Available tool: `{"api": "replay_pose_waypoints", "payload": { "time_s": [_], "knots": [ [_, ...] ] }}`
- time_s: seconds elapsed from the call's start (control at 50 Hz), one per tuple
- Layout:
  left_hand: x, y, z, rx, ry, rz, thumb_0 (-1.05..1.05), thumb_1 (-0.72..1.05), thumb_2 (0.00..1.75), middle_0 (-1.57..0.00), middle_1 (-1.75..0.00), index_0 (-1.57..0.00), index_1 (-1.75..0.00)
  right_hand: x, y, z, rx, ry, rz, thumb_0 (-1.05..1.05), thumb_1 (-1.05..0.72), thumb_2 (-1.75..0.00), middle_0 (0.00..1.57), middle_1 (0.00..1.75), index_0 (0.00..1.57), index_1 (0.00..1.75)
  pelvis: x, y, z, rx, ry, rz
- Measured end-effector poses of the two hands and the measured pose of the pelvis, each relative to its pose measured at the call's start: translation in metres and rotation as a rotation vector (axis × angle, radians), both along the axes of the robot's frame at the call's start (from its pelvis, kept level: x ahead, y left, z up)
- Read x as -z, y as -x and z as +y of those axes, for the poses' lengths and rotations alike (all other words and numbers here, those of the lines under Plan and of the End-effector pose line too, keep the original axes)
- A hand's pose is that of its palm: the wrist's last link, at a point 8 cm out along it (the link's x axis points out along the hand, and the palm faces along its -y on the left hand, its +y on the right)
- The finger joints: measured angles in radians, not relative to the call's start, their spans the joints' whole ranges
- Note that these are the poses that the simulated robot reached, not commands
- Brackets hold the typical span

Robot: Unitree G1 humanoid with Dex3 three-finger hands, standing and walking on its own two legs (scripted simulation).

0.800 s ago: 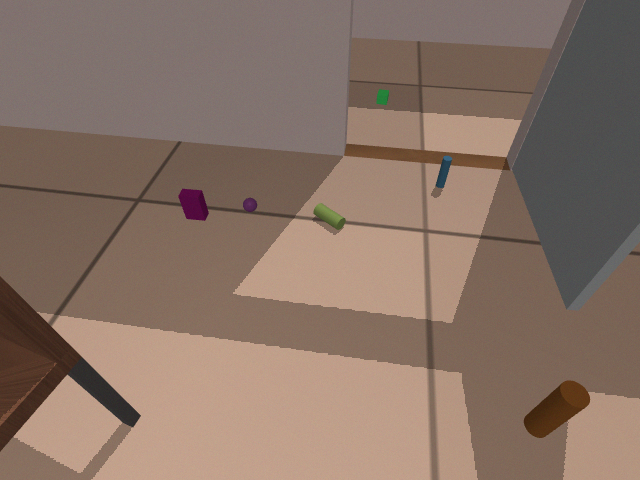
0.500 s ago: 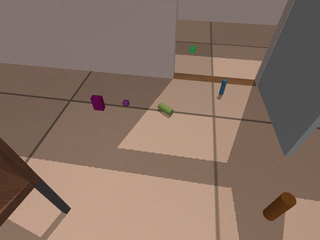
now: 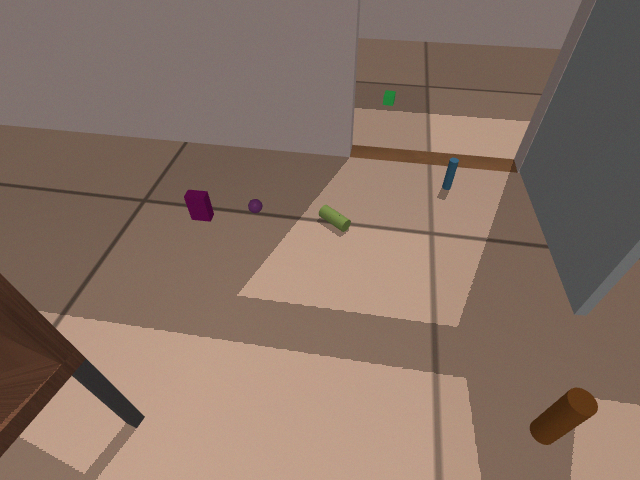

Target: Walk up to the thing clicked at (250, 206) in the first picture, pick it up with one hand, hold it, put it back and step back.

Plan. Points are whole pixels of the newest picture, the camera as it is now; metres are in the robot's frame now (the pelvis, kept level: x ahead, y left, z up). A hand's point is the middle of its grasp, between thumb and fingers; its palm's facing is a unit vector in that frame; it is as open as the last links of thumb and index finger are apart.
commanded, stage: stand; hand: left
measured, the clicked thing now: (255, 206) +1.38 +0.35 -0.75
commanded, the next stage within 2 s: walk up in 0.32 s
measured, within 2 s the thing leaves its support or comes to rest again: neither
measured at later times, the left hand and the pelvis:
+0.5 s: hand out of the picture +0.07 +0.29 -0.15, palm faces +0.05 -0.93 -0.36, open 7.4 cm; pelvis +0.02 +0.01 +0.00, yaw +3 degrees
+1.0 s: hand (99, 389) +0.29 +0.39 -0.15, palm faces +0.00 -0.95 -0.31, open 7.4 cm; pelvis +0.22 +0.11 -0.01, yaw +6 degrees
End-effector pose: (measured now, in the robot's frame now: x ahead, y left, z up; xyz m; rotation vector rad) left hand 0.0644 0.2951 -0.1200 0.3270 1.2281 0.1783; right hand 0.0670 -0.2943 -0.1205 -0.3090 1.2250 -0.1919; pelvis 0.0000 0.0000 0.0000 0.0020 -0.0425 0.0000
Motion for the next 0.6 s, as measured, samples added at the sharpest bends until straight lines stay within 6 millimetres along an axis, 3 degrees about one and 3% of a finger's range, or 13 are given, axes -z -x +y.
{"api": "replay_pose_waypoints", "payload": {
  "time_s": [0.34,0.42,0.5,0.6],
  "knots": [
    [0.0,-0.004,-0.002,-0.003,0.006,-0.001,0.01,0.9,0.89,-0.2,-0.3,-0.2,-0.3,-0.001,-0.004,-0.004,0.004,-0.003,0.003,0.0,-0.9,-0.89,0.2,0.3,0.2,0.3,0.0,-0.005,-0.003,-0.004,0.002,0.006],
    [-0.004,-0.004,0.009,-0.031,0.011,-0.056,0.01,0.9,0.89,-0.2,-0.3,-0.21,-0.3,-0.002,-0.009,-0.011,-0.024,-0.001,0.011,0.0,-0.9,-0.89,0.2,0.3,0.2,0.3,0.003,-0.013,-0.001,-0.035,0.016,0.025],
    [-0.008,0.009,0.033,-0.078,-0.02,-0.062,0.01,0.9,0.89,-0.2,-0.3,-0.21,-0.3,-0.009,-0.033,-0.012,-0.07,0.031,0.025,0.01,-0.9,-0.89,0.2,0.3,0.2,0.3,0.004,-0.025,0.01,-0.056,0.014,0.021],
    [-0.005,0.021,0.075,-0.13,-0.045,0.012,0.01,0.9,0.89,-0.2,-0.3,-0.21,-0.3,-0.019,-0.083,0.003,-0.111,0.057,-0.023,0.01,-0.9,-0.9,0.2,0.3,0.2,0.3,0.008,-0.055,0.036,-0.088,0.028,0.008]
  ]
}}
